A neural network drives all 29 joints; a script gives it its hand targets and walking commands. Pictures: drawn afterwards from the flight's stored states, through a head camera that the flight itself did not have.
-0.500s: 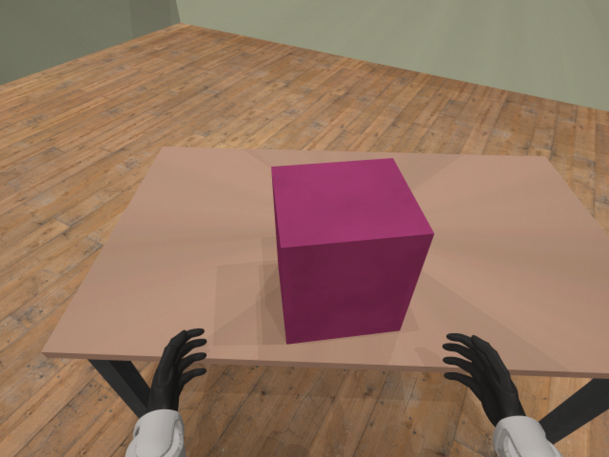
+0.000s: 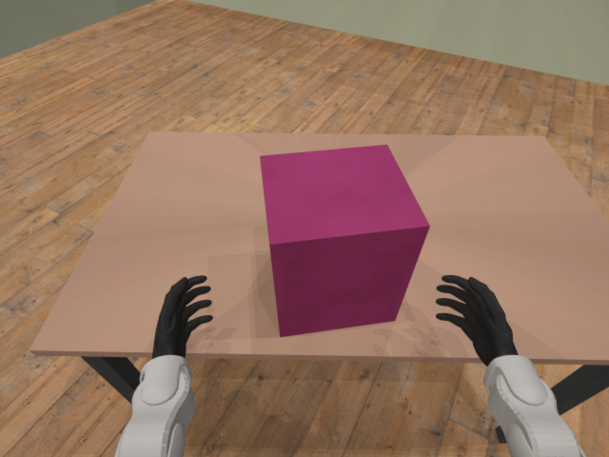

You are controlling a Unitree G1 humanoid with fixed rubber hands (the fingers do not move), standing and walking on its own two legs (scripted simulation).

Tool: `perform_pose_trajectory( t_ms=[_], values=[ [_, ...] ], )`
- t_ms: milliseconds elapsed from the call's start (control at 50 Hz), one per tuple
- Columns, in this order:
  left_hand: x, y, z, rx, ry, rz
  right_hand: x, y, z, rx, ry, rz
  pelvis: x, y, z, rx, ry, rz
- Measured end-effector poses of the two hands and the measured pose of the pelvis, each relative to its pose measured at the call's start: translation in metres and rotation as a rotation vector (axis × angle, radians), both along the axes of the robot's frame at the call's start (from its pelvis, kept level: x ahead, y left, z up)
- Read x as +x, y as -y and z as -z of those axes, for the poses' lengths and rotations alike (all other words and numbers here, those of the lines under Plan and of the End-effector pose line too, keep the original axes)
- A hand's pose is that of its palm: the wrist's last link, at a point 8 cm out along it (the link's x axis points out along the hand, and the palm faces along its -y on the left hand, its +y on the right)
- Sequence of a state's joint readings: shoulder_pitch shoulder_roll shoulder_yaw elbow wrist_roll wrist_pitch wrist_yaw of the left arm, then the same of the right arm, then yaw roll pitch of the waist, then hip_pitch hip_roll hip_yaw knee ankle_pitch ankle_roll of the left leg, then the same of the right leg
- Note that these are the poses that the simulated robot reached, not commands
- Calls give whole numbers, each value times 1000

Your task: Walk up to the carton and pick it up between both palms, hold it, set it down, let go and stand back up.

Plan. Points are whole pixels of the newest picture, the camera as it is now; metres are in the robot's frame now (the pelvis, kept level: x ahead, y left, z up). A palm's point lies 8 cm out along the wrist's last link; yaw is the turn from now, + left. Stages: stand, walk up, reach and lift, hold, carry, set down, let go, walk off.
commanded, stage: reach and lift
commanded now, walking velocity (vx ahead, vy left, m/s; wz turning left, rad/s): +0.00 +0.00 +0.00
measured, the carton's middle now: (332, 243) +0.44 +0.03 +0.02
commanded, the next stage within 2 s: none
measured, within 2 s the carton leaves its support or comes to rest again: neither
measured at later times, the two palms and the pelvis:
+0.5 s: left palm (164, 279) +0.29 +0.22 +0.11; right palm (488, 263) +0.36 -0.17 +0.10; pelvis -0.01 +0.00 +0.00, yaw +0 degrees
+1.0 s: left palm (144, 220) +0.34 +0.25 +0.16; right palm (475, 190) +0.43 -0.15 +0.16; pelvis +0.00 +0.00 +0.00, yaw +2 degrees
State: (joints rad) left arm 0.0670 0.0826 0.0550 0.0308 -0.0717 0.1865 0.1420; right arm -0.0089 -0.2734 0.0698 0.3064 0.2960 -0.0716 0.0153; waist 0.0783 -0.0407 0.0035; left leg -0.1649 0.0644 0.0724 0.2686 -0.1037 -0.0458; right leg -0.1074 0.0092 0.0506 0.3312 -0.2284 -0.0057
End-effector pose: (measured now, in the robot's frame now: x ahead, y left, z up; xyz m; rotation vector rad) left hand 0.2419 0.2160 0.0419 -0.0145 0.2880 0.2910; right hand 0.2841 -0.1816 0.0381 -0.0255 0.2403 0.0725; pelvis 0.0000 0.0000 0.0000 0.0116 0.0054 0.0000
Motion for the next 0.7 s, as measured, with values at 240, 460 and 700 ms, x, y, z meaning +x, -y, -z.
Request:
perform_pose_trajectory(
  t_ms=[240, 460, 700],
  values=[
    [11, -19, -41, -5, 12, -15, 43, -14, -40, 2, 54, 4, -1, -3, -1, -7, 20, -11],
    [44, -6, -62, -13, 17, 16, 71, -6, -54, -6, 34, 5, -10, 2, 1, -9, -36, -3],
    [70, -25, -87, -24, 16, -29, 110, -27, -100, -14, 57, -38, -5, 7, 1, -11, -40, -11]
  ],
)
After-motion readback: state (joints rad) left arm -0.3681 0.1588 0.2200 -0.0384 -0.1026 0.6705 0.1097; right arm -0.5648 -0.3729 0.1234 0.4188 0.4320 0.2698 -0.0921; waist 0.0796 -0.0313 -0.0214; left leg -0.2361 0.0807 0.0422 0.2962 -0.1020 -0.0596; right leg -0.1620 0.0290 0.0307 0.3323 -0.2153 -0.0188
